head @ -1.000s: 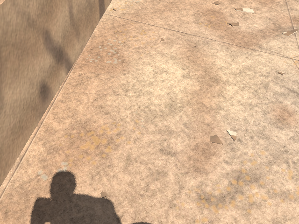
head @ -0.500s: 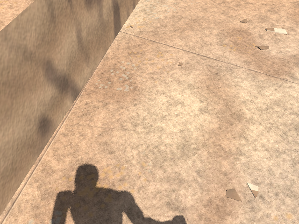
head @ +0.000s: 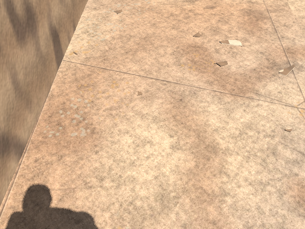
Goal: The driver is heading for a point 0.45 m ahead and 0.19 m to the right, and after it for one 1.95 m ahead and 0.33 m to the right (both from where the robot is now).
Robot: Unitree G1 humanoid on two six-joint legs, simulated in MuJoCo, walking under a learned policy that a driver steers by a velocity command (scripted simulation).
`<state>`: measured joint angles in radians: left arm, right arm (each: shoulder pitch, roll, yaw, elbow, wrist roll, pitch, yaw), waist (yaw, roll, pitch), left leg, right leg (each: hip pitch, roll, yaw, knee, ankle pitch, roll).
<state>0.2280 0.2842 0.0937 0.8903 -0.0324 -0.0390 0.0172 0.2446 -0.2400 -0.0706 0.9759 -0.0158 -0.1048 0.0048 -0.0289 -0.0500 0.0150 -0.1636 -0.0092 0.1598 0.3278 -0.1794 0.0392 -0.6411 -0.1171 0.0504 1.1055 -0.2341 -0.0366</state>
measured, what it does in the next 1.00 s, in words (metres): walks ahead, turning right: right foot, then left foot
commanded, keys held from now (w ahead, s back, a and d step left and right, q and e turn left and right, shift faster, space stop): w+e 0.76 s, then w+q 0.24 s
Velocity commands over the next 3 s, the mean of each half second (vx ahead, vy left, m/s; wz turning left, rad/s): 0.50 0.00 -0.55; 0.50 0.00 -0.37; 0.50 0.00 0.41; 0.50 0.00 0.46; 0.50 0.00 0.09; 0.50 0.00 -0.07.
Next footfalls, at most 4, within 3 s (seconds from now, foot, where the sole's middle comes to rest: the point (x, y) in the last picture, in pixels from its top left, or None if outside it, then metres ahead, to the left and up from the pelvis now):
0.30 right None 0.32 -0.16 -0.78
0.78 left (165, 195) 0.65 -0.06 -0.78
1.22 right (228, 180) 0.73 -0.37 -0.78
1.72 left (179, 126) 1.06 -0.17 -0.78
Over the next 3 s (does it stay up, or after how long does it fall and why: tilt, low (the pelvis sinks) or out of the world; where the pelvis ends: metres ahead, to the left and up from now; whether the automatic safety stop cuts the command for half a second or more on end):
stays up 1.59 -0.19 0.00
